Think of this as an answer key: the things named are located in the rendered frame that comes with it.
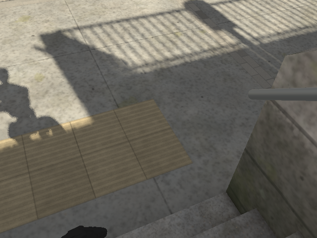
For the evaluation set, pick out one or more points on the robot left hand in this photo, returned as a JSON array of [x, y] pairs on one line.
[[86, 232]]

